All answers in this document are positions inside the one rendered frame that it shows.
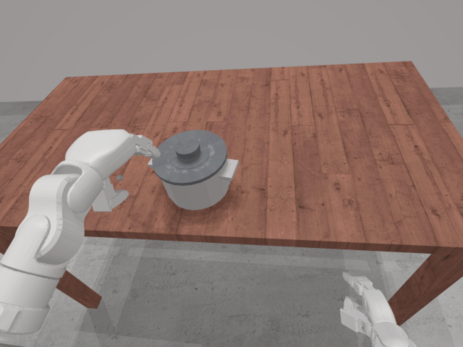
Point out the right robot forearm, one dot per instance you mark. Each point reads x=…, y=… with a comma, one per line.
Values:
x=388, y=334

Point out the pot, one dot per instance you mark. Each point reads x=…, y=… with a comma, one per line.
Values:
x=204, y=194

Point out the table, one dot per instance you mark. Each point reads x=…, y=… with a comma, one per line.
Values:
x=341, y=156

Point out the right robot hand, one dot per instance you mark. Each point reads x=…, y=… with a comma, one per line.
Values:
x=358, y=315

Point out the left robot hand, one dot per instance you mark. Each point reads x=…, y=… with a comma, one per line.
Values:
x=106, y=151

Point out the lid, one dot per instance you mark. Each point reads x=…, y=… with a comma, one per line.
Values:
x=174, y=170

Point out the left robot forearm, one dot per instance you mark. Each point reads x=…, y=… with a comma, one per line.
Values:
x=45, y=241

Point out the knob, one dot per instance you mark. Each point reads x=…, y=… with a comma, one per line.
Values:
x=187, y=148

